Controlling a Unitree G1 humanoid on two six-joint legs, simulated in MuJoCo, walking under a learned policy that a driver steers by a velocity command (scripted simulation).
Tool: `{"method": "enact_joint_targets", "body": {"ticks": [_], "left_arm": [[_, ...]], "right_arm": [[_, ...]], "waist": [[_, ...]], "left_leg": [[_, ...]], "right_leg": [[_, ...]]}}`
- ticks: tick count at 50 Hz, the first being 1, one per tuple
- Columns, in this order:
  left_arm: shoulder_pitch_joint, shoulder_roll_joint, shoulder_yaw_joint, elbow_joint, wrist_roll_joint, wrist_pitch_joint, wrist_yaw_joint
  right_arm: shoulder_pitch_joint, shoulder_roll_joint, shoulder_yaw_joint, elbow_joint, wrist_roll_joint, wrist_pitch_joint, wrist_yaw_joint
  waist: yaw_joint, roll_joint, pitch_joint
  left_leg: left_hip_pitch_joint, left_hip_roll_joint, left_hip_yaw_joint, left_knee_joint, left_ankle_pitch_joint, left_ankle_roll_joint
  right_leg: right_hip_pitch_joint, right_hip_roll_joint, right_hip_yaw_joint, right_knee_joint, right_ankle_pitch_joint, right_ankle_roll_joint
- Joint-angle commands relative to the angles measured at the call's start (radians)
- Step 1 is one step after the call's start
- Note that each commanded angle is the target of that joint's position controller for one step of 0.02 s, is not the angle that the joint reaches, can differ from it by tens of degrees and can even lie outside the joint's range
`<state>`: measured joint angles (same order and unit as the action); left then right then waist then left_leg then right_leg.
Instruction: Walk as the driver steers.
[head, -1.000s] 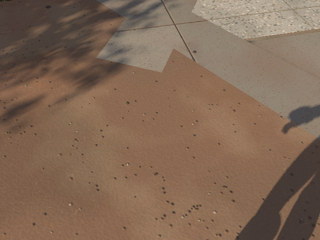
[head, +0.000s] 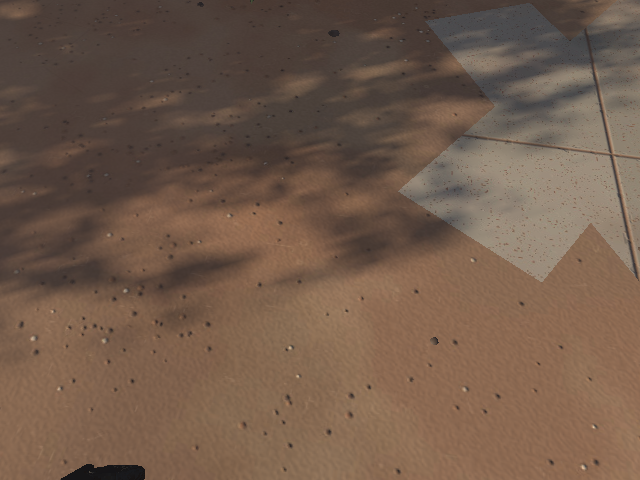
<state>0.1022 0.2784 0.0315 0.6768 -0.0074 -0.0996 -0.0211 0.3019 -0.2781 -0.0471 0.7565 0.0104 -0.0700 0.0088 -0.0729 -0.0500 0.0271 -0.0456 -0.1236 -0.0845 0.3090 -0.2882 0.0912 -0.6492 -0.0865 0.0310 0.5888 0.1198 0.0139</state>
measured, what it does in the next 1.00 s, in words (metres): walks ahead, turning left: right foot, then left foot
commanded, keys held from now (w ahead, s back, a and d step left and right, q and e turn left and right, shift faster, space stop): w+q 0.80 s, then w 0.20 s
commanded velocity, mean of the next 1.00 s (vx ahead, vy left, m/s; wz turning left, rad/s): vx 0.50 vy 0.00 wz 0.40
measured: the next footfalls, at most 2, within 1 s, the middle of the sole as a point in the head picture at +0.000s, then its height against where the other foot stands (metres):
right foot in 0.12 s outside the picture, level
left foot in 0.64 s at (237, 460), level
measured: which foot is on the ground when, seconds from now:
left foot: down 0.00-0.14, up 0.16-0.62, down 0.64-1.00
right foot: up 0.00-0.10, down 0.12-0.66, up 0.68-1.00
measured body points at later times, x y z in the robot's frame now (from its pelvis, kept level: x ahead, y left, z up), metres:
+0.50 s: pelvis +0.29 -0.04 +0.00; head +0.32 -0.02 +0.45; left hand +0.29 +0.25 -0.12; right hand +0.51 -0.25 -0.10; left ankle +0.44 +0.15 -0.69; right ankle +0.22 -0.14 -0.74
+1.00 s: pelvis +0.57 +0.07 +0.00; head +0.59 +0.10 +0.45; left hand +0.65 +0.38 -0.09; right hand +0.75 -0.16 -0.10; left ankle +0.48 +0.12 -0.74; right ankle +0.81 -0.02 -0.69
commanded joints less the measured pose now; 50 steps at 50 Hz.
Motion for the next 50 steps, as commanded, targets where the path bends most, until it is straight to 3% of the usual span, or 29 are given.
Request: {"method": "enact_joint_targets", "body": {"ticks": [1, 3, 4, 5, 6, 7, 8, 9, 10, 11, 12, 13, 17, 22, 25, 27, 30, 31, 32, 33, 34, 35, 36, 37, 38, 39, 42, 47, 50], "left_arm": [[-0.172, 0.083, 0.017, -0.124, -0.003, -0.024, -0.020], [-0.142, 0.094, 0.025, -0.131, 0.003, -0.027, -0.025], [-0.077, 0.112, 0.035, -0.119, 0.006, -0.028, -0.022], [0.059, 0.143, 0.053, -0.085, 0.006, -0.030, -0.015], [0.238, 0.193, 0.070, -0.057, 0.019, -0.031, -0.006], [0.365, 0.277, 0.095, -0.035, 0.037, -0.024, 0.003], [0.393, 0.191, 0.076, -0.022, 0.016, -0.016, 0.001], [0.325, 0.137, 0.058, -0.030, 0.007, -0.008, 0.009], [0.255, 0.113, 0.048, -0.036, 0.010, -0.001, 0.013], [0.201, 0.095, 0.041, -0.029, 0.014, 0.000, 0.012], [0.166, 0.073, 0.034, -0.030, 0.021, -0.008, 0.010], [0.146, 0.081, 0.038, -0.025, 0.023, -0.015, 0.008], [0.122, 0.102, 0.052, 0.010, 0.020, -0.033, 0.005], [0.152, 0.139, 0.064, 0.048, 0.013, -0.016, 0.023], [0.205, 0.165, 0.074, 0.080, 0.000, 0.003, 0.027], [0.216, 0.180, 0.080, 0.093, -0.011, 0.020, 0.029], [0.194, 0.221, 0.092, 0.091, -0.021, 0.044, 0.040], [0.182, 0.228, 0.093, 0.087, -0.022, 0.053, 0.045], [0.170, 0.213, 0.085, 0.081, -0.023, 0.054, 0.049], [0.214, 0.118, 0.054, 0.048, 0.012, 0.043, 0.048], [0.248, 0.058, 0.023, 0.000, 0.012, 0.006, 0.033], [0.132, 0.154, 0.045, -0.017, -0.023, -0.025, 0.016], [0.080, 0.159, 0.043, -0.038, -0.039, -0.041, 0.009], [0.077, 0.145, 0.041, -0.029, -0.017, -0.047, 0.017], [0.070, 0.151, 0.049, -0.019, 0.012, -0.039, 0.024], [0.102, 0.154, 0.052, -0.023, 0.014, -0.028, 0.021], [0.123, 0.122, 0.044, -0.009, 0.021, -0.001, 0.020], [-0.052, 0.061, 0.016, -0.043, 0.015, -0.003, 0.009], [-0.127, 0.079, 0.019, -0.064, -0.001, -0.012, -0.004]], "right_arm": [[0.096, -0.168, -0.043, -0.002, 0.002, 0.000, -0.006], [0.097, -0.173, -0.042, 0.009, 0.008, 0.014, -0.011], [0.077, -0.184, -0.044, 0.005, 0.008, 0.019, -0.014], [0.045, -0.185, -0.041, -0.003, 0.006, 0.024, -0.014], [0.015, -0.155, -0.026, -0.028, -0.004, 0.021, -0.012], [0.139, -0.059, 0.001, -0.038, 0.002, 0.002, -0.008], [0.142, -0.099, 0.000, -0.025, 0.015, -0.010, -0.003], [0.049, -0.174, -0.024, -0.043, 0.036, -0.011, -0.002], [-0.019, -0.170, -0.024, -0.064, 0.032, -0.009, -0.003], [-0.055, -0.151, -0.025, -0.075, 0.020, -0.004, -0.003], [-0.040, -0.135, -0.031, -0.067, 0.014, 0.008, -0.006], [0.003, -0.112, -0.028, -0.058, 0.020, 0.021, -0.006], [-0.014, -0.074, -0.027, -0.064, 0.012, 0.047, -0.014], [-0.167, -0.036, -0.013, -0.106, 0.008, 0.026, 0.018], [-0.259, -0.029, -0.009, -0.150, 0.012, 0.023, 0.037], [-0.290, -0.041, -0.014, -0.178, 0.012, 0.024, 0.047], [-0.218, -0.090, -0.041, -0.188, 0.010, 0.033, 0.053], [-0.107, -0.128, -0.063, -0.166, 0.013, 0.037, 0.049], [0.061, -0.185, -0.096, -0.124, 0.015, 0.041, 0.035], [0.156, -0.282, -0.121, -0.101, 0.016, 0.049, 0.013], [0.112, -0.326, -0.117, -0.139, 0.016, 0.032, 0.018], [0.113, -0.228, -0.090, -0.142, 0.011, 0.021, 0.023], [0.076, -0.188, -0.078, -0.135, 0.010, 0.012, 0.024], [0.009, -0.167, -0.070, -0.140, 0.013, 0.008, 0.023], [-0.045, -0.126, -0.056, -0.151, 0.010, 0.008, 0.022], [-0.070, -0.136, -0.055, -0.166, -0.004, 0.007, 0.016], [-0.072, -0.141, -0.055, -0.148, -0.002, 0.000, 0.000], [0.001, -0.154, -0.051, -0.092, 0.003, 0.004, -0.017], [0.055, -0.168, -0.051, -0.060, 0.007, 0.004, -0.014]], "waist": [[-0.050, 0.107, 0.032], [-0.012, 0.122, 0.019], [0.029, 0.139, -0.019], [0.109, 0.132, -0.105], [0.196, 0.097, -0.247], [0.186, -0.136, -0.416], [0.199, -0.191, -0.471], [0.207, -0.093, -0.287], [0.180, -0.018, -0.175], [0.147, 0.011, -0.082], [0.112, -0.001, -0.038], [0.086, -0.048, -0.030], [0.063, -0.016, 0.008], [0.120, 0.003, 0.030], [0.153, 0.015, 0.058], [0.150, 0.009, 0.063], [0.079, -0.044, -0.017], [0.013, -0.046, -0.079], [-0.080, -0.016, -0.163], [-0.068, 0.175, -0.250], [0.009, 0.303, -0.398], [-0.058, 0.171, -0.359], [-0.038, 0.139, -0.222], [0.016, 0.047, -0.140], [0.046, 0.032, -0.090], [0.081, 0.095, -0.087], [0.098, 0.079, -0.069], [0.016, 0.116, -0.030], [-0.020, 0.125, -0.002]], "left_leg": [[0.072, 0.329, -0.140, -0.031, 0.396, 0.124], [0.127, 0.340, -0.166, 0.031, 0.550, 0.108], [0.121, 0.324, -0.163, 0.093, 0.714, 0.097], [0.077, 0.282, -0.134, 0.225, 0.845, 0.078], [-0.093, 0.231, -0.109, 0.452, 0.721, 0.044], [-0.488, 0.059, -0.024, 0.865, 0.216, -0.041], [-0.637, 0.037, -0.100, 1.001, -0.269, -0.053], [-0.717, 0.099, -0.101, 1.059, -0.215, -0.058], [-0.714, 0.151, -0.061, 1.022, -0.128, -0.061], [-0.694, 0.180, -0.044, 0.952, -0.076, -0.066], [-0.645, 0.208, -0.043, 0.906, -0.033, -0.067], [-0.592, 0.219, -0.037, 0.889, -0.009, -0.077], [-0.634, 0.233, -0.037, 0.788, 0.105, -0.104], [-0.593, 0.220, 0.049, 0.457, 0.368, -0.089], [-0.632, 0.214, 0.078, 0.359, 0.354, -0.067], [-0.650, 0.200, 0.102, 0.324, 0.280, -0.042], [-0.495, 0.112, 0.181, 0.317, 0.115, 0.017], [-0.350, 0.072, 0.198, 0.295, 0.100, 0.046], [-0.083, 0.049, 0.170, 0.224, 0.167, 0.089], [0.252, 0.257, -0.180, 0.219, 0.166, 0.183], [0.459, 0.458, -0.750, 0.055, -0.006, 0.374], [0.442, 0.438, -0.679, -0.005, -0.050, 0.314], [0.310, 0.403, -0.527, -0.011, 0.006, 0.270], [0.155, 0.355, -0.421, -0.013, 0.111, 0.229], [0.048, 0.310, -0.335, -0.035, 0.218, 0.197], [-0.029, 0.309, -0.326, -0.053, 0.301, 0.217], [-0.143, 0.276, -0.217, -0.081, 0.435, 0.216], [-0.188, 0.209, -0.094, -0.083, 0.358, 0.140], [-0.133, 0.255, -0.143, -0.070, 0.259, 0.135]], "right_leg": [[-0.046, 0.022, -0.015, -0.048, -0.079, -0.047], [-0.002, 0.048, -0.024, -0.086, -0.189, -0.072], [0.105, 0.080, -0.044, -0.099, -0.226, -0.087], [0.309, 0.099, -0.063, -0.126, -0.168, -0.114], [0.624, -0.017, 0.039, -0.080, -0.085, -0.175], [1.048, -0.275, 0.447, -0.100, -0.212, -0.325], [1.090, -0.355, 0.678, -0.220, -0.344, -0.348], [0.956, -0.322, 0.542, -0.250, -0.433, -0.293], [0.803, -0.280, 0.409, -0.279, -0.413, -0.253], [0.667, -0.233, 0.317, -0.325, -0.358, -0.234], [0.579, -0.191, 0.232, -0.370, -0.316, -0.211], [0.518, -0.186, 0.189, -0.404, -0.282, -0.217], [0.477, -0.165, 0.006, -0.452, -0.064, -0.222], [0.534, -0.125, -0.157, -0.458, -0.009, -0.176], [0.646, -0.169, -0.177, -0.437, 0.020, -0.173], [0.727, -0.195, -0.190, -0.393, 0.109, -0.163], [0.782, -0.197, -0.229, -0.196, 0.556, -0.131], [0.756, -0.179, -0.245, -0.038, 0.635, -0.115], [0.621, -0.139, -0.267, 0.194, 0.541, -0.078], [0.269, -0.049, -0.262, 0.538, -0.071, -0.028], [-0.041, 0.149, -0.053, 0.820, -0.735, 0.007], [-0.156, 0.085, 0.079, 0.843, -0.673, -0.011], [-0.178, 0.044, 0.063, 0.775, -0.585, -0.031], [-0.128, 0.002, 0.057, 0.672, -0.517, -0.031], [-0.065, -0.024, 0.050, 0.596, -0.466, -0.026], [-0.007, -0.032, 0.056, 0.581, -0.442, -0.010], [0.038, -0.035, 0.020, 0.463, -0.385, 0.039], [0.101, 0.009, -0.015, 0.096, -0.043, 0.053], [0.107, 0.030, -0.007, -0.008, 0.007, 0.031]]}}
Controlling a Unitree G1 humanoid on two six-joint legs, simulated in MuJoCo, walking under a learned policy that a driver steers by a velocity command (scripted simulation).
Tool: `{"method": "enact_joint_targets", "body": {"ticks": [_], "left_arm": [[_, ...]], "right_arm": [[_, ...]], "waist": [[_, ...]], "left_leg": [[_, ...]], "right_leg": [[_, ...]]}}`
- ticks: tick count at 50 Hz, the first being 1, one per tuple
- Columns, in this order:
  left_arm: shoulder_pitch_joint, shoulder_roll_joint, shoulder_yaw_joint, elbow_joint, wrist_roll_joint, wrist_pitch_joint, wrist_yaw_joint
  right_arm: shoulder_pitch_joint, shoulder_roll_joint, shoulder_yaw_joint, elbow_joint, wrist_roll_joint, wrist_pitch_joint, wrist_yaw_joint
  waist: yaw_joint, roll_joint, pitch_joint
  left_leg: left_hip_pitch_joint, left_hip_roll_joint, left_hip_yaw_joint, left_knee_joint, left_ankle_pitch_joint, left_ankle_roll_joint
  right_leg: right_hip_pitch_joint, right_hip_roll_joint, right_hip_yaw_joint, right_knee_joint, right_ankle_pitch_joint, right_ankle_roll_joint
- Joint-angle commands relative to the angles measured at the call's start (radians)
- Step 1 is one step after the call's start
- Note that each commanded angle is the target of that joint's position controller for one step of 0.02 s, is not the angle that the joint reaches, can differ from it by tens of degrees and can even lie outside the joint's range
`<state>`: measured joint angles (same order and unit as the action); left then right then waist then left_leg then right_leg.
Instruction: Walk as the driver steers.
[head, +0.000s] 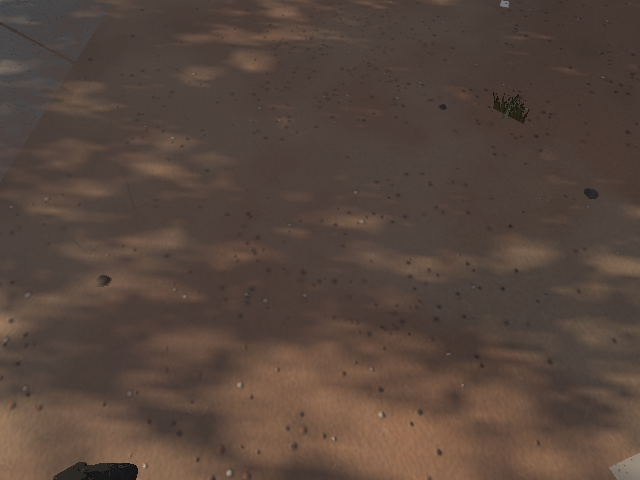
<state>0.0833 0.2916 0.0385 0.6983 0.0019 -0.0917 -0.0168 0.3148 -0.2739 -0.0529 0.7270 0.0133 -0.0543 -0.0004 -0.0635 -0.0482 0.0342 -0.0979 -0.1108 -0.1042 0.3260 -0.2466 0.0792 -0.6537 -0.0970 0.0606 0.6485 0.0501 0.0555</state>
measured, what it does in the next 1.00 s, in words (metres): walks ahead, turning right: right foot, then left foot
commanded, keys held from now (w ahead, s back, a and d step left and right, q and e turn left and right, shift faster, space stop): w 0.14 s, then w+e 0.74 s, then w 0.12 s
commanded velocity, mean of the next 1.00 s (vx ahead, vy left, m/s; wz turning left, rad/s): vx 0.50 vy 0.00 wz -0.30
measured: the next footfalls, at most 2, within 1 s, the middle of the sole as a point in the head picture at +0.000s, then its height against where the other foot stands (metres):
right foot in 0.14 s outside the picture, level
left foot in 0.62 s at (270, 455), level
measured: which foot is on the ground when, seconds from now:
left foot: down 0.00-0.16, up 0.18-0.60, down 0.62-1.00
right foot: up 0.00-0.12, down 0.14-0.62, up 0.64-1.00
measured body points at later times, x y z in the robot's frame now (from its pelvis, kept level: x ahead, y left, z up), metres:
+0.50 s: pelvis +0.28 -0.05 +0.00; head +0.31 -0.06 +0.45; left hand +0.32 +0.23 -0.11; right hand +0.48 -0.30 -0.08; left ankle +0.45 +0.10 -0.70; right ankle +0.23 -0.14 -0.74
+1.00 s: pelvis +0.53 -0.07 +0.00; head +0.56 -0.08 +0.44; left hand +0.82 +0.08 -0.08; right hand +0.43 -0.34 -0.13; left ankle +0.48 +0.08 -0.74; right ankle +0.62 -0.27 -0.70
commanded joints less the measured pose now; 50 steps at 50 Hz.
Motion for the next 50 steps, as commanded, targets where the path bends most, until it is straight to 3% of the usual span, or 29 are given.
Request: {"method": "enact_joint_targets", "body": {"ticks": [1, 5, 6, 7, 8, 9, 10, 11, 12, 13, 14, 16, 21, 26, 28, 30, 31, 32, 33, 34, 35, 36, 37, 39, 41, 45, 47, 50], "left_arm": [[-0.123, 0.075, 0.015, -0.093, -0.010, -0.023, -0.013], [-0.063, 0.108, 0.031, -0.092, -0.007, -0.032, -0.021], [0.028, 0.127, 0.044, -0.068, -0.004, -0.034, -0.017], [0.166, 0.165, 0.060, -0.039, 0.004, -0.036, -0.012], [0.306, 0.247, 0.080, -0.020, 0.020, -0.035, -0.009], [0.377, 0.230, 0.081, 0.021, -0.004, -0.025, -0.020], [0.332, 0.161, 0.057, 0.009, -0.027, -0.019, -0.021], [0.267, 0.131, 0.048, -0.007, -0.019, -0.009, -0.016], [0.220, 0.126, 0.044, -0.014, -0.006, -0.002, -0.015], [0.196, 0.111, 0.037, -0.021, 0.002, -0.002, -0.013], [0.183, 0.110, 0.035, -0.025, 0.006, -0.001, -0.011], [0.184, 0.108, 0.037, -0.022, -0.006, -0.002, -0.007], [0.233, 0.162, 0.058, 0.005, -0.022, 0.011, 0.017], [0.314, 0.165, 0.064, 0.029, -0.033, 0.034, 0.028], [0.309, 0.169, 0.068, 0.027, -0.031, 0.042, 0.032], [0.290, 0.139, 0.061, 0.017, -0.027, 0.047, 0.033], [0.273, 0.089, 0.043, 0.001, -0.019, 0.044, 0.029], [0.348, 0.012, 0.019, -0.027, -0.018, 0.034, 0.029], [0.391, 0.051, 0.020, -0.046, -0.039, 0.027, 0.030], [0.335, 0.134, 0.043, -0.031, -0.046, 0.031, 0.032], [0.267, 0.145, 0.049, -0.041, -0.037, 0.037, 0.031], [0.238, 0.132, 0.050, -0.047, -0.029, 0.042, 0.028], [0.222, 0.120, 0.053, -0.054, -0.025, 0.048, 0.024], [0.222, 0.081, 0.047, -0.066, -0.031, 0.061, 0.014], [0.191, 0.062, 0.042, -0.087, -0.026, 0.068, 0.010], [0.105, 0.040, 0.028, -0.115, -0.021, 0.062, -0.005], [0.037, 0.022, 0.018, -0.132, -0.020, 0.052, -0.015], [-0.046, 0.030, 0.016, -0.165, -0.023, 0.046, -0.028]], "right_arm": [[0.054, -0.171, -0.045, -0.021, 0.006, -0.010, -0.004], [0.053, -0.180, -0.049, 0.001, 0.003, 0.003, -0.009], [0.031, -0.174, -0.046, -0.003, 0.003, 0.007, -0.010], [0.025, -0.146, -0.034, -0.012, -0.007, 0.008, -0.009], [0.113, -0.086, -0.013, -0.032, -0.013, -0.001, -0.009], [0.165, -0.065, -0.002, -0.023, -0.002, -0.015, -0.007], [0.088, -0.152, -0.019, -0.036, 0.008, -0.026, -0.001], [-0.019, -0.161, -0.020, -0.061, 0.016, -0.034, 0.003], [-0.082, -0.147, -0.017, -0.080, 0.002, -0.043, 0.004], [-0.093, -0.138, -0.022, -0.084, -0.016, -0.046, 0.003], [-0.073, -0.123, -0.020, -0.083, -0.020, -0.047, 0.004], [-0.051, -0.097, -0.016, -0.077, -0.024, -0.042, 0.003], [-0.218, -0.055, 0.004, -0.112, -0.023, -0.043, 0.003], [-0.341, -0.083, -0.005, -0.141, -0.004, -0.062, 0.018], [-0.328, -0.107, -0.017, -0.142, 0.000, -0.070, 0.021], [-0.214, -0.136, -0.036, -0.111, -0.003, -0.076, 0.014], [-0.090, -0.176, -0.052, -0.096, -0.018, -0.079, 0.005], [0.036, -0.261, -0.074, -0.080, -0.032, -0.069, -0.004], [0.081, -0.245, -0.074, -0.049, -0.018, -0.054, 0.005], [0.033, -0.165, -0.053, -0.061, -0.012, -0.052, 0.006], [-0.010, -0.129, -0.041, -0.064, -0.013, -0.048, 0.004], [-0.056, -0.102, -0.031, -0.061, -0.018, -0.047, 0.006], [-0.086, -0.082, -0.025, -0.055, -0.023, -0.046, 0.006], [-0.105, -0.086, -0.029, -0.041, -0.023, -0.053, 0.005], [-0.102, -0.111, -0.039, -0.023, -0.020, -0.060, 0.003], [-0.086, -0.150, -0.049, 0.011, -0.018, -0.057, -0.001], [-0.057, -0.164, -0.049, 0.033, -0.010, -0.052, 0.001], [-0.006, -0.195, -0.055, 0.069, 0.010, -0.040, 0.005]], "waist": [[-0.033, 0.124, 0.000], [0.016, 0.157, -0.005], [0.070, 0.149, -0.053], [0.133, 0.121, -0.169], [0.140, -0.051, -0.344], [0.138, -0.283, -0.414], [0.153, -0.161, -0.292], [0.153, -0.069, -0.170], [0.132, 0.001, -0.072], [0.104, 0.019, -0.045], [0.079, -0.010, -0.043], [0.059, -0.036, -0.058], [0.102, -0.030, -0.029], [0.138, -0.040, -0.025], [0.116, -0.060, -0.028], [0.049, -0.065, -0.072], [-0.014, -0.019, -0.170], [-0.023, 0.203, -0.319], [-0.008, 0.375, -0.341], [-0.022, 0.239, -0.207], [-0.017, 0.171, -0.122], [0.005, 0.141, -0.069], [0.026, 0.156, -0.037], [0.049, 0.177, -0.019], [0.055, 0.148, -0.009], [0.032, 0.110, -0.004], [0.008, 0.097, 0.012], [-0.009, 0.099, 0.040]], "left_leg": [[-0.038, 0.262, -0.143, -0.067, 0.219, 0.145], [0.089, 0.316, -0.191, 0.032, 0.395, 0.110], [0.086, 0.278, -0.160, 0.131, 0.553, 0.090], [0.015, 0.223, -0.113, 0.318, 0.580, 0.060], [-0.274, 0.105, -0.034, 0.664, 0.312, -0.006], [-0.527, 0.005, -0.007, 0.921, -0.290, -0.058], [-0.651, 0.073, -0.053, 1.006, -0.284, -0.052], [-0.679, 0.119, -0.020, 1.001, -0.203, -0.048], [-0.673, 0.150, 0.006, 0.935, -0.140, -0.047], [-0.631, 0.180, 0.002, 0.859, -0.090, -0.050], [-0.580, 0.190, 0.006, 0.811, -0.069, -0.059], [-0.533, 0.192, 0.025, 0.706, -0.063, -0.084], [-0.444, 0.152, 0.046, 0.360, 0.194, -0.129], [-0.360, 0.109, 0.023, 0.187, 0.273, -0.128], [-0.306, 0.108, 0.016, 0.149, 0.217, -0.108], [-0.127, 0.117, 0.033, 0.086, 0.182, -0.066], [0.079, 0.223, -0.053, 0.103, 0.148, -0.013], [0.418, 0.445, -0.358, 0.091, 0.058, 0.102], [0.459, 0.554, -0.655, 0.004, -0.176, 0.185], [0.349, 0.507, -0.566, -0.026, -0.250, 0.153], [0.243, 0.462, -0.417, -0.035, -0.163, 0.119], [0.147, 0.418, -0.316, -0.062, -0.055, 0.106], [0.079, 0.386, -0.237, -0.088, 0.023, 0.096], [-0.001, 0.365, -0.133, -0.135, 0.115, 0.098], [-0.016, 0.371, -0.061, -0.164, 0.197, 0.115], [0.003, 0.358, 0.076, -0.174, 0.305, 0.107], [0.001, 0.347, 0.124, -0.177, 0.310, 0.097], [0.056, 0.374, 0.143, -0.170, 0.307, 0.086]], "right_leg": [[0.090, 0.042, -0.030, -0.093, 0.052, -0.024], [0.135, 0.064, -0.040, -0.152, -0.109, -0.092], [0.263, 0.093, -0.071, -0.189, -0.101, -0.118], [0.490, 0.045, -0.035, -0.158, -0.047, -0.163], [0.868, -0.160, 0.278, -0.140, -0.083, -0.293], [1.027, -0.282, 0.666, -0.304, -0.306, -0.401], [0.962, -0.266, 0.674, -0.354, -0.490, -0.363], [0.833, -0.224, 0.544, -0.367, -0.481, -0.328], [0.691, -0.183, 0.448, -0.391, -0.376, -0.318], [0.607, -0.151, 0.398, -0.410, -0.284, -0.310], [0.556, -0.125, 0.366, -0.426, -0.203, -0.312], [0.516, -0.094, 0.296, -0.446, -0.107, -0.320], [0.419, -0.040, 0.186, -0.458, -0.067, -0.287], [0.457, -0.056, 0.258, -0.389, -0.159, -0.258], [0.483, -0.070, 0.312, -0.341, -0.183, -0.239], [0.454, -0.025, 0.310, -0.231, -0.161, -0.200], [0.370, 0.029, 0.256, -0.036, -0.189, -0.166], [0.093, 0.156, 0.111, 0.292, -0.463, -0.100], [-0.114, 0.137, 0.076, 0.510, -0.662, -0.082], [-0.169, 0.084, 0.101, 0.598, -0.579, -0.074], [-0.165, 0.055, 0.075, 0.611, -0.498, -0.067], [-0.137, 0.030, 0.065, 0.580, -0.437, -0.059], [-0.109, 0.005, 0.064, 0.547, -0.396, -0.057], [-0.060, -0.016, 0.043, 0.515, -0.355, -0.048], [-0.073, -0.023, 0.037, 0.460, -0.308, -0.034], [-0.053, -0.021, 0.015, 0.252, -0.129, -0.035], [-0.004, -0.001, -0.013, 0.126, -0.062, -0.052], [0.027, 0.021, -0.043, 0.011, -0.082, -0.081]]}}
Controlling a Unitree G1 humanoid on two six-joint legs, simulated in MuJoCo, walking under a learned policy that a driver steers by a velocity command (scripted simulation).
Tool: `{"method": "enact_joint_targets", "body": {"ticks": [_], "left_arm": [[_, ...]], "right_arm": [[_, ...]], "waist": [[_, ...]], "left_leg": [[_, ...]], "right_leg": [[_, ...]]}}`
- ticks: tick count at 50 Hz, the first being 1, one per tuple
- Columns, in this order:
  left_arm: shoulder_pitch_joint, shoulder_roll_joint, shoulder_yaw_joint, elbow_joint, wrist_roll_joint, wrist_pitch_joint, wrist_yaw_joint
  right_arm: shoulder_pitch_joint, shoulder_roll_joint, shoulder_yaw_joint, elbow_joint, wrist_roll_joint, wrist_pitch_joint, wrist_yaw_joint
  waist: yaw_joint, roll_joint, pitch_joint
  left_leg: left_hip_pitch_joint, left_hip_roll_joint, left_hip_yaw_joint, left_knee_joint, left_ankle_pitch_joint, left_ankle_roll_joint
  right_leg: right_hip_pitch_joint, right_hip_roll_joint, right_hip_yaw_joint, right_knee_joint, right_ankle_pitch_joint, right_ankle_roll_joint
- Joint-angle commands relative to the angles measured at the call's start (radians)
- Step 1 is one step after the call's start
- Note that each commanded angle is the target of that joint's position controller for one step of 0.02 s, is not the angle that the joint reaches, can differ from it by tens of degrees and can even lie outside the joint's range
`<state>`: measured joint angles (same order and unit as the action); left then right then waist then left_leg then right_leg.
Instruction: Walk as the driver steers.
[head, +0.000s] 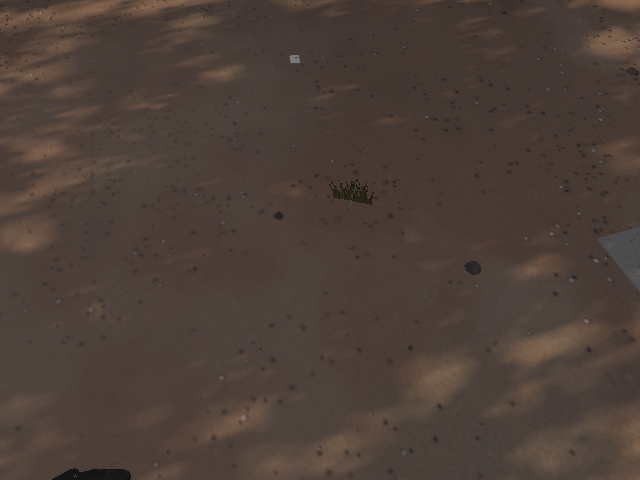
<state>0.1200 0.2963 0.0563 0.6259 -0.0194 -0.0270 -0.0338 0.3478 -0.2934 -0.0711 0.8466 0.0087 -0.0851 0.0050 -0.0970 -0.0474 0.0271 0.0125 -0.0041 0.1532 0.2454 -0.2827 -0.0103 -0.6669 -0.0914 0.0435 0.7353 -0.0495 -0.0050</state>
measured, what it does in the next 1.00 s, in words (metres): walks ahead, turning left: right foot, then left foot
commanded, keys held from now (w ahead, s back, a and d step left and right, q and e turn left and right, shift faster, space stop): w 0.04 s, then w+q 0.84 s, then w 0.12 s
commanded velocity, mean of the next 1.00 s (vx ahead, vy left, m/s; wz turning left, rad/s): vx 0.50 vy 0.00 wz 0.34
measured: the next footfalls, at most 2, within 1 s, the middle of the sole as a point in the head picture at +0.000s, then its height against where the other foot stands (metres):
right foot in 0.10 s outside the picture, level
left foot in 0.66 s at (242, 474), level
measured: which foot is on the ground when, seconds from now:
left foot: down 0.00-0.12, up 0.14-0.64, down 0.66-1.00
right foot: up 0.00-0.08, down 0.10-0.66, up 0.68-1.00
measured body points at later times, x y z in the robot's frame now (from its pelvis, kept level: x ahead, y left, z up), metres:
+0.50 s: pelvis +0.27 -0.04 +0.00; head +0.28 -0.03 +0.45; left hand +0.27 +0.25 -0.12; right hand +0.46 -0.27 -0.10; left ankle +0.42 +0.14 -0.68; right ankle +0.20 -0.14 -0.74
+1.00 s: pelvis +0.53 +0.07 +0.01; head +0.55 +0.10 +0.45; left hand +0.63 +0.39 -0.08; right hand +0.70 -0.17 -0.10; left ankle +0.46 +0.12 -0.74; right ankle +0.78 -0.02 -0.68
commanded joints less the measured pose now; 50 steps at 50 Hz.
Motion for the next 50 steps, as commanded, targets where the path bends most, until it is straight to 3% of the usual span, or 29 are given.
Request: {"method": "enact_joint_targets", "body": {"ticks": [1, 3, 4, 5, 6, 7, 8, 9, 10, 11, 13, 15, 17, 23, 28, 30, 31, 32, 33, 34, 35, 36, 37, 38, 39, 41, 43, 47, 50], "left_arm": [[-0.100, 0.035, 0.000, -0.103, -0.001, -0.019, -0.014], [-0.089, 0.059, 0.010, -0.111, 0.006, -0.021, -0.016], [-0.008, 0.084, 0.025, -0.092, 0.012, -0.022, -0.013], [0.145, 0.128, 0.051, -0.043, 0.014, -0.022, -0.004], [0.315, 0.207, 0.077, -0.009, 0.022, -0.016, 0.014], [0.330, 0.290, 0.083, -0.009, 0.029, -0.016, 0.020], [0.344, 0.197, 0.061, -0.017, 0.030, -0.023, 0.017], [0.294, 0.166, 0.047, -0.002, 0.029, -0.030, 0.016], [0.231, 0.136, 0.038, 0.005, 0.023, -0.036, 0.014], [0.175, 0.103, 0.031, 0.008, 0.025, -0.042, 0.011], [0.121, 0.065, 0.026, 0.015, 0.032, -0.063, 0.009], [0.106, 0.066, 0.031, 0.039, 0.032, -0.083, 0.012], [0.113, 0.076, 0.038, 0.064, 0.039, -0.089, 0.021], [0.153, 0.118, 0.053, 0.117, 0.030, -0.078, 0.043], [0.202, 0.151, 0.069, 0.164, 0.004, -0.044, 0.049], [0.183, 0.180, 0.076, 0.164, -0.002, -0.029, 0.054], [0.171, 0.192, 0.079, 0.161, -0.006, -0.020, 0.058], [0.149, 0.194, 0.076, 0.156, -0.011, -0.012, 0.060], [0.158, 0.172, 0.064, 0.146, 0.000, -0.016, 0.065], [0.250, 0.015, 0.016, 0.092, 0.044, -0.040, 0.051], [0.177, 0.058, 0.012, 0.079, 0.010, -0.084, 0.039], [0.064, 0.120, 0.028, 0.049, -0.032, -0.108, 0.030], [0.043, 0.112, 0.023, 0.043, -0.026, -0.121, 0.033], [0.044, 0.116, 0.028, 0.057, 0.004, -0.123, 0.041], [0.063, 0.127, 0.037, 0.064, 0.019, -0.114, 0.042], [0.084, 0.113, 0.039, 0.065, 0.030, -0.090, 0.040], [0.051, 0.084, 0.030, 0.052, 0.035, -0.074, 0.042], [-0.082, 0.038, 0.008, 0.026, 0.030, -0.075, 0.030], [-0.164, 0.042, 0.005, 0.007, 0.016, -0.086, 0.013]], "right_arm": [[-0.026, -0.185, -0.040, -0.038, 0.020, -0.004, 0.001], [-0.014, -0.205, -0.043, -0.016, 0.030, 0.009, 0.000], [-0.019, -0.212, -0.041, -0.006, 0.035, 0.016, -0.001], [-0.013, -0.193, -0.029, 0.003, 0.034, 0.020, -0.002], [-0.007, -0.140, -0.004, -0.017, 0.009, 0.014, -0.001], [0.105, -0.017, 0.036, -0.040, -0.003, -0.004, 0.010], [0.033, -0.130, 0.007, -0.018, 0.027, -0.017, 0.012], [-0.048, -0.160, -0.007, -0.055, 0.050, -0.021, 0.014], [-0.082, -0.142, -0.003, -0.060, 0.041, -0.020, 0.008], [-0.090, -0.133, -0.007, -0.056, 0.023, -0.012, 0.003], [-0.030, -0.099, -0.007, -0.030, 0.026, 0.019, 0.000], [-0.034, -0.062, -0.003, -0.031, 0.025, 0.042, -0.004], [-0.079, -0.053, -0.004, -0.047, 0.021, 0.051, -0.007], [-0.245, -0.023, 0.011, -0.101, 0.010, 0.042, 0.026], [-0.347, -0.034, 0.011, -0.171, 0.012, 0.044, 0.053], [-0.311, -0.061, -0.004, -0.183, 0.013, 0.048, 0.058], [-0.238, -0.087, -0.019, -0.173, 0.015, 0.052, 0.057], [-0.099, -0.129, -0.047, -0.141, 0.018, 0.053, 0.050], [0.071, -0.207, -0.084, -0.097, 0.020, 0.062, 0.032], [0.068, -0.327, -0.105, -0.096, 0.030, 0.060, 0.019], [0.086, -0.270, -0.082, -0.136, 0.017, 0.042, 0.025], [0.056, -0.202, -0.064, -0.131, 0.007, 0.027, 0.028], [0.001, -0.171, -0.055, -0.136, 0.012, 0.019, 0.027], [-0.073, -0.132, -0.043, -0.149, 0.014, 0.018, 0.025], [-0.118, -0.106, -0.032, -0.168, 0.001, 0.016, 0.020], [-0.136, -0.111, -0.032, -0.183, -0.001, 0.015, 0.011], [-0.111, -0.140, -0.039, -0.176, 0.003, 0.013, -0.002], [-0.060, -0.140, -0.037, -0.153, 0.008, 0.020, -0.019], [0.006, -0.140, -0.033, -0.121, 0.009, 0.021, -0.018]], "waist": [[0.027, 0.102, 0.054], [0.059, 0.120, 0.036], [0.119, 0.128, -0.016], [0.198, 0.115, -0.106], [0.265, 0.029, -0.243], [0.184, -0.230, -0.391], [0.246, -0.101, -0.413], [0.229, -0.088, -0.251], [0.191, -0.048, -0.168], [0.156, -0.047, -0.112], [0.102, -0.064, -0.086], [0.082, -0.033, -0.044], [0.085, -0.016, -0.007], [0.139, 0.008, 0.056], [0.161, 0.006, 0.085], [0.123, -0.026, 0.032], [0.077, -0.041, -0.020], [-0.005, -0.028, -0.094], [-0.080, 0.036, -0.183], [0.037, 0.326, -0.243], [-0.013, 0.221, -0.401], [-0.038, 0.154, -0.267], [0.001, 0.096, -0.178], [0.046, 0.057, -0.114], [0.083, 0.077, -0.094], [0.112, 0.082, -0.077], [0.109, 0.073, -0.050], [0.052, 0.115, -0.022], [0.007, 0.127, -0.005]], "left_leg": [[-0.022, 0.282, -0.115, -0.075, 0.369, 0.171], [0.022, 0.297, -0.112, 0.003, 0.567, 0.158], [0.016, 0.278, -0.094, 0.110, 0.731, 0.142], [-0.056, 0.234, -0.063, 0.289, 0.800, 0.116], [-0.283, 0.181, -0.049, 0.586, 0.521, 0.076], [-0.629, 0.000, -0.107, 0.943, -0.265, 0.016], [-0.693, 0.012, -0.280, 1.059, -0.314, 0.025], [-0.768, 0.053, -0.266, 1.073, -0.240, 0.033], [-0.752, 0.098, -0.243, 1.018, -0.151, 0.032], [-0.717, 0.125, -0.238, 0.968, -0.088, 0.025], [-0.609, 0.149, -0.248, 0.937, -0.004, 0.015], [-0.620, 0.150, -0.257, 0.903, 0.039, 0.003], [-0.678, 0.147, -0.277, 0.831, 0.119, -0.006], [-0.681, 0.124, -0.198, 0.515, 0.353, 0.009], [-0.712, 0.099, -0.131, 0.397, 0.237, 0.064], [-0.609, 0.040, -0.070, 0.394, 0.137, 0.101], [-0.506, -0.002, -0.040, 0.398, 0.090, 0.124], [-0.310, -0.051, -0.024, 0.344, 0.119, 0.158], [-0.010, -0.025, -0.135, 0.307, 0.148, 0.204], [0.325, 0.244, -0.679, 0.241, 0.029, 0.387], [0.408, 0.339, -1.013, 0.061, -0.141, 0.459], [0.334, 0.319, -0.882, 0.025, -0.086, 0.396], [0.197, 0.278, -0.758, 0.032, -0.009, 0.358], [0.051, 0.237, -0.654, 0.029, 0.102, 0.328], [-0.049, 0.207, -0.590, 0.011, 0.198, 0.318], [-0.144, 0.181, -0.534, -0.020, 0.303, 0.319], [-0.213, 0.156, -0.468, -0.034, 0.379, 0.315], [-0.261, 0.084, -0.361, -0.029, 0.314, 0.244], [-0.228, 0.115, -0.390, -0.022, 0.228, 0.231]], "right_leg": [[0.043, 0.023, -0.033, -0.103, -0.017, -0.034], [0.121, 0.056, -0.064, -0.155, -0.104, -0.068], [0.258, 0.088, -0.093, -0.199, -0.101, -0.090], [0.497, 0.116, -0.114, -0.236, -0.044, -0.118], [0.822, -0.044, 0.064, -0.190, 0.022, -0.170], [1.077, -0.319, 0.554, -0.301, -0.145, -0.323], [1.030, -0.322, 0.625, -0.377, -0.200, -0.305], [0.916, -0.289, 0.452, -0.393, -0.145, -0.261], [0.790, -0.243, 0.334, -0.416, -0.076, -0.233], [0.685, -0.208, 0.250, -0.450, -0.030, -0.217], [0.564, -0.178, 0.149, -0.531, -0.006, -0.208], [0.518, -0.180, 0.074, -0.585, 0.043, -0.213], [0.526, -0.178, 0.005, -0.609, 0.076, -0.205], [0.586, -0.165, -0.172, -0.639, 0.097, -0.167], [0.754, -0.210, -0.228, -0.556, 0.223, -0.140], [0.788, -0.209, -0.255, -0.433, 0.547, -0.117], [0.785, -0.200, -0.268, -0.313, 0.701, -0.103], [0.727, -0.166, -0.294, -0.120, 0.741, -0.075], [0.522, -0.123, -0.296, 0.158, 0.527, -0.027], [0.049, 0.071, -0.241, 0.533, -0.423, 0.050], [-0.082, 0.134, 0.021, 0.671, -0.566, 0.039], [-0.171, 0.079, 0.052, 0.661, -0.473, 0.009], [-0.152, 0.033, 0.048, 0.577, -0.384, -0.010], [-0.086, -0.002, 0.046, 0.485, -0.329, -0.006], [-0.007, -0.023, 0.055, 0.430, -0.289, -0.001], [0.055, -0.025, 0.040, 0.354, -0.257, 0.025], [0.060, -0.011, 0.016, 0.251, -0.189, 0.056], [0.123, 0.033, -0.009, -0.064, 0.105, 0.075], [0.159, 0.052, -0.011, -0.171, 0.205, 0.061]]}}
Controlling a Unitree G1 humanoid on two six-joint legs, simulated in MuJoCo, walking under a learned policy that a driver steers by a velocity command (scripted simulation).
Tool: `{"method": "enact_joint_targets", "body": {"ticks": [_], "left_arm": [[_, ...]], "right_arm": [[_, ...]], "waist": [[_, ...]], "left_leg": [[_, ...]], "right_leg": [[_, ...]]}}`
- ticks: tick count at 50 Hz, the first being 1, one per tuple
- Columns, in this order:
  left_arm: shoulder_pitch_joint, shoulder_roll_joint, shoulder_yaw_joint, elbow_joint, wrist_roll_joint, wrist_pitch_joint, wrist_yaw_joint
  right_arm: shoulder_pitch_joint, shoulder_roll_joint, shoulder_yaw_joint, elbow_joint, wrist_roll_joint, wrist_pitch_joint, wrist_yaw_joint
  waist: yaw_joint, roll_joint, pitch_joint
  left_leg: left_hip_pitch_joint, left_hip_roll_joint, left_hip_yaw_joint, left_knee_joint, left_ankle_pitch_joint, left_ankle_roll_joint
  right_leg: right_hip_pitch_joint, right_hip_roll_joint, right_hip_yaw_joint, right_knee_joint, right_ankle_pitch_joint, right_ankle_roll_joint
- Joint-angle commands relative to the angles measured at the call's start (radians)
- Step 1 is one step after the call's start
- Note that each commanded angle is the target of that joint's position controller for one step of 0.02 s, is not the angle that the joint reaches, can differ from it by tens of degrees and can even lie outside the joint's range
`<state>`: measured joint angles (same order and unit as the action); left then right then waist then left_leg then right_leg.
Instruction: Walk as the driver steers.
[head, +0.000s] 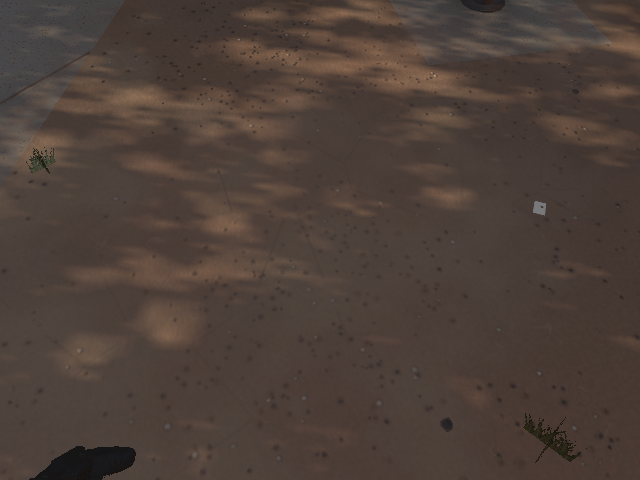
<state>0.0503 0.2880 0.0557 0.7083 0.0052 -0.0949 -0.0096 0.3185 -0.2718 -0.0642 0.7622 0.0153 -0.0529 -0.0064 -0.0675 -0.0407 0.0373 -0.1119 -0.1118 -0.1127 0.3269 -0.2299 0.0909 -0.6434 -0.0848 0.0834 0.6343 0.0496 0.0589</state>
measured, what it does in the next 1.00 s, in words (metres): walks ahead, turning right: right foot, then left foot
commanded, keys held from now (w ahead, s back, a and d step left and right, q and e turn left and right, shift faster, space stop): w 0.02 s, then w+e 0.98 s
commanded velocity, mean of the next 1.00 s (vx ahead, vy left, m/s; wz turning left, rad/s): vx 0.50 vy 0.00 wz -0.36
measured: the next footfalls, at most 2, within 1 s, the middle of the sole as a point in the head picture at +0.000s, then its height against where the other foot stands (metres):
right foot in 0.16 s outside the picture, level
left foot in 0.66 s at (283, 431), level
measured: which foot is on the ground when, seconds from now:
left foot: down 0.00-0.16, up 0.18-0.64, down 0.66-1.00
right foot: up 0.00-0.14, down 0.16-0.66, up 0.68-1.00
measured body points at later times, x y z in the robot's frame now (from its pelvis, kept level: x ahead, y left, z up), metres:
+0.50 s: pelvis +0.29 -0.06 +0.00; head +0.32 -0.08 +0.45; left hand +0.35 +0.21 -0.12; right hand +0.47 -0.33 -0.08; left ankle +0.48 +0.09 -0.69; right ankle +0.24 -0.14 -0.75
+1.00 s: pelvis +0.55 -0.08 +0.00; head +0.58 -0.09 +0.45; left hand +0.84 +0.07 -0.09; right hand +0.45 -0.36 -0.12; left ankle +0.53 +0.05 -0.75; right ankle +0.62 -0.29 -0.69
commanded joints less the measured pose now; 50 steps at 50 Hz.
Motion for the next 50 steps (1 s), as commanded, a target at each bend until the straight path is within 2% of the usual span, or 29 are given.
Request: {"method": "enact_joint_targets", "body": {"ticks": [1, 4, 6, 7, 8, 9, 10, 11, 12, 13, 14, 15, 18, 21, 24, 27, 29, 31, 32, 33, 34, 35, 36, 37, 38, 39, 42, 46, 50], "left_arm": [[-0.112, 0.061, 0.007, -0.082, -0.011, -0.021, -0.015], [-0.118, 0.085, 0.012, -0.089, -0.012, -0.029, -0.028], [-0.065, 0.104, 0.018, -0.079, -0.015, -0.030, -0.032], [0.026, 0.123, 0.031, -0.053, -0.014, -0.030, -0.030], [0.167, 0.160, 0.047, -0.016, -0.007, -0.030, -0.028], [0.315, 0.229, 0.060, 0.002, 0.000, -0.028, -0.029], [0.355, 0.254, 0.069, 0.033, -0.013, -0.020, -0.041], [0.334, 0.166, 0.047, 0.023, -0.041, -0.016, -0.041], [0.269, 0.133, 0.037, 0.006, -0.031, -0.008, -0.034], [0.234, 0.131, 0.033, -0.005, -0.016, -0.001, -0.030], [0.214, 0.121, 0.030, -0.010, -0.012, 0.002, -0.027], [0.207, 0.112, 0.025, -0.014, -0.005, 0.003, -0.022], [0.221, 0.124, 0.029, -0.011, -0.018, 0.006, -0.008], [0.253, 0.162, 0.043, 0.001, -0.025, 0.015, 0.012], [0.304, 0.163, 0.046, 0.018, -0.031, 0.031, 0.023], [0.350, 0.157, 0.046, 0.033, -0.037, 0.044, 0.028], [0.349, 0.157, 0.049, 0.031, -0.036, 0.052, 0.032], [0.319, 0.149, 0.049, 0.021, -0.033, 0.058, 0.033], [0.306, 0.117, 0.038, 0.010, -0.027, 0.056, 0.029], [0.311, 0.059, 0.017, -0.012, -0.008, 0.052, 0.026], [0.458, 0.003, -0.002, -0.041, -0.036, 0.042, 0.024], [0.444, 0.111, 0.016, -0.013, -0.050, 0.042, 0.028], [0.335, 0.161, 0.031, -0.023, -0.043, 0.047, 0.027], [0.286, 0.151, 0.033, -0.032, -0.033, 0.052, 0.028], [0.254, 0.140, 0.036, -0.044, -0.023, 0.053, 0.025], [0.253, 0.122, 0.037, -0.051, -0.028, 0.057, 0.017], [0.232, 0.069, 0.026, -0.075, -0.032, 0.070, 0.007], [0.159, 0.055, 0.017, -0.107, -0.028, 0.067, -0.007], [0.028, 0.039, 0.005, -0.143, -0.027, 0.055, -0.031]], "right_arm": [[0.050, -0.161, -0.039, -0.028, 0.004, -0.010, -0.006], [0.073, -0.171, -0.041, -0.008, -0.004, -0.003, -0.008], [0.059, -0.179, -0.044, -0.003, -0.006, 0.003, -0.011], [0.038, -0.179, -0.042, -0.006, -0.007, 0.007, -0.012], [0.026, -0.162, -0.032, -0.017, -0.014, 0.009, -0.014], [0.072, -0.119, -0.013, -0.039, -0.037, 0.004, -0.017], [0.172, -0.060, 0.003, -0.041, -0.021, -0.015, -0.008], [0.084, -0.144, -0.006, -0.050, -0.009, -0.032, 0.000], [-0.036, -0.168, -0.013, -0.078, 0.007, -0.046, 0.007], [-0.098, -0.153, -0.009, -0.092, -0.004, -0.058, 0.008], [-0.112, -0.145, -0.013, -0.100, -0.023, -0.064, 0.008], [-0.100, -0.134, -0.014, -0.104, -0.032, -0.065, 0.008], [-0.099, -0.102, -0.008, -0.113, -0.033, -0.051, 0.003], [-0.208, -0.074, 0.005, -0.142, -0.032, -0.046, 0.000], [-0.306, -0.063, 0.010, -0.161, -0.022, -0.056, 0.009], [-0.367, -0.081, 0.004, -0.180, -0.010, -0.066, 0.020], [-0.365, -0.106, -0.006, -0.182, -0.006, -0.074, 0.023], [-0.272, -0.134, -0.023, -0.159, -0.006, -0.082, 0.019], [-0.170, -0.164, -0.037, -0.140, -0.016, -0.085, 0.012], [-0.011, -0.222, -0.053, -0.125, -0.028, -0.083, 0.002], [0.051, -0.286, -0.068, -0.089, -0.031, -0.066, 0.007], [0.027, -0.192, -0.051, -0.098, -0.012, -0.060, 0.012], [-0.015, -0.131, -0.035, -0.105, -0.011, -0.057, 0.009], [-0.062, -0.116, -0.026, -0.105, -0.019, -0.053, 0.011], [-0.091, -0.095, -0.019, -0.096, -0.023, -0.051, 0.012], [-0.105, -0.085, -0.014, -0.089, -0.030, -0.052, 0.011], [-0.104, -0.102, -0.023, -0.064, -0.021, -0.063, 0.012], [-0.100, -0.147, -0.037, -0.034, -0.021, -0.062, 0.009], [-0.059, -0.180, -0.041, -0.004, -0.012, -0.048, 0.003]], "waist": [[-0.029, 0.120, -0.007], [-0.026, 0.136, 0.005], [0.009, 0.153, -0.010], [0.061, 0.147, -0.067], [0.127, 0.122, -0.180], [0.153, -0.032, -0.333], [0.103, -0.294, -0.375], [0.141, -0.162, -0.287], [0.150, -0.071, -0.151], [0.137, 0.016, -0.083], [0.111, 0.041, -0.052], [0.086, 0.014, -0.063], [0.067, -0.029, -0.066], [0.096, -0.025, -0.035], [0.133, -0.039, -0.032], [0.146, -0.044, -0.031], [0.130, -0.061, -0.031], [0.071, -0.079, -0.058], [0.019, -0.063, -0.133], [-0.041, 0.052, -0.279], [0.029, 0.375, -0.373], [0.009, 0.273, -0.292], [-0.015, 0.171, -0.164], [0.003, 0.109, -0.096], [0.019, 0.112, -0.048], [0.040, 0.138, -0.031], [0.054, 0.145, -0.017], [0.045, 0.107, -0.010], [-0.003, 0.088, 0.018]], "left_leg": [[-0.062, 0.241, -0.142, -0.082, 0.173, 0.128], [0.094, 0.314, -0.173, -0.026, 0.262, 0.117], [0.154, 0.323, -0.150, 0.039, 0.474, 0.094], [0.158, 0.291, -0.105, 0.143, 0.668, 0.074], [0.098, 0.244, -0.053, 0.326, 0.728, 0.046], [-0.116, 0.154, -0.001, 0.635, 0.423, 0.002], [-0.487, 0.011, 0.034, 0.908, -0.286, -0.070], [-0.619, 0.073, -0.040, 0.980, -0.299, -0.062], [-0.659, 0.113, -0.023, 0.961, -0.203, -0.057], [-0.641, 0.141, -0.002, 0.910, -0.146, -0.057], [-0.612, 0.166, 0.003, 0.834, -0.102, -0.067], [-0.559, 0.180, 0.004, 0.781, -0.075, -0.076], [-0.521, 0.179, 0.036, 0.638, -0.066, -0.121], [-0.487, 0.157, 0.049, 0.432, 0.104, -0.152], [-0.392, 0.114, 0.052, 0.265, 0.278, -0.160], [-0.351, 0.092, 0.031, 0.185, 0.286, -0.150], [-0.320, 0.092, 0.014, 0.143, 0.227, -0.131], [-0.187, 0.098, 0.029, 0.091, 0.188, -0.090], [-0.011, 0.146, 0.006, 0.086, 0.177, -0.051], [0.246, 0.322, -0.162, 0.109, 0.114, 0.014], [0.500, 0.532, -0.605, 0.033, -0.064, 0.179], [0.438, 0.534, -0.666, -0.011, -0.264, 0.169], [0.318, 0.480, -0.498, -0.027, -0.231, 0.123], [0.203, 0.434, -0.369, -0.047, -0.100, 0.098], [0.123, 0.397, -0.284, -0.071, -0.001, 0.090], [0.064, 0.369, -0.208, -0.097, 0.059, 0.079], [0.005, 0.358, -0.085, -0.158, 0.159, 0.099], [0.026, 0.357, 0.053, -0.180, 0.293, 0.103], [0.055, 0.345, 0.170, -0.174, 0.328, 0.070]], "right_leg": [[0.116, 0.045, -0.044, -0.093, 0.088, -0.015], [0.046, 0.042, -0.049, -0.131, -0.019, -0.067], [0.098, 0.063, -0.078, -0.145, -0.117, -0.111], [0.224, 0.099, -0.111, -0.173, -0.110, -0.141], [0.445, 0.072, -0.075, -0.150, -0.055, -0.187], [0.752, -0.105, 0.195, -0.127, -0.011, -0.285], [0.997, -0.258, 0.647, -0.277, -0.255, -0.425], [0.970, -0.244, 0.689, -0.339, -0.463, -0.386], [0.841, -0.210, 0.553, -0.357, -0.427, -0.347], [0.722, -0.167, 0.460, -0.373, -0.312, -0.332], [0.647, -0.136, 0.403, -0.386, -0.208, -0.327], [0.607, -0.108, 0.363, -0.400, -0.129, -0.324], [0.533, -0.078, 0.288, -0.425, -0.015, -0.337], [0.453, -0.039, 0.225, -0.435, -0.006, -0.310], [0.407, -0.007, 0.205, -0.415, -0.040, -0.272], [0.452, -0.027, 0.267, -0.362, -0.093, -0.257], [0.501, -0.047, 0.325, -0.313, -0.111, -0.243], [0.500, -0.034, 0.342, -0.229, -0.061, -0.216], [0.455, 0.014, 0.303, -0.098, -0.031, -0.187], [0.325, 0.082, 0.212, 0.180, -0.203, -0.151], [-0.009, 0.196, 0.090, 0.467, -0.653, -0.097], [-0.129, 0.102, 0.103, 0.596, -0.626, -0.085], [-0.150, 0.072, 0.088, 0.624, -0.529, -0.077], [-0.119, 0.040, 0.061, 0.609, -0.456, -0.067], [-0.104, 0.017, 0.056, 0.568, -0.410, -0.062], [-0.066, -0.007, 0.049, 0.545, -0.382, -0.061], [-0.059, -0.030, 0.019, 0.485, -0.332, -0.048], [-0.079, -0.039, 0.006, 0.309, -0.159, -0.037], [-0.024, -0.014, -0.060, 0.103, -0.012, -0.060]]}}
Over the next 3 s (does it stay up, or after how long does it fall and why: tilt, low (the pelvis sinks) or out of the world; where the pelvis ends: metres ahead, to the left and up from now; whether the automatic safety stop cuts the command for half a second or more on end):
stays up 1.21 -0.92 0.00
